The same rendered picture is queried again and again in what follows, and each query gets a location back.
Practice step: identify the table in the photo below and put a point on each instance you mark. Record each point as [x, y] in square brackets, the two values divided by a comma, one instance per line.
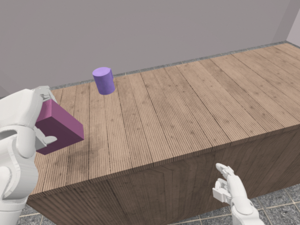
[150, 148]

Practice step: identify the left robot forearm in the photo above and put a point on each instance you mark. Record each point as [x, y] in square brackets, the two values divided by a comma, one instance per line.
[18, 173]

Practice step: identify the robot right hand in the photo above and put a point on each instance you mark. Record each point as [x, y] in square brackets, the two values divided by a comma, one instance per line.
[231, 188]

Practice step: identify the robot left hand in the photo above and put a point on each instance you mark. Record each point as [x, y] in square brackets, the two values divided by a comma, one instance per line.
[23, 108]

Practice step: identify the right robot forearm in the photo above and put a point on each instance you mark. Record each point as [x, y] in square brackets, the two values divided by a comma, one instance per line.
[244, 212]

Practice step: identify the sponge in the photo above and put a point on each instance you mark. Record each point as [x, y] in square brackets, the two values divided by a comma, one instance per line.
[53, 120]

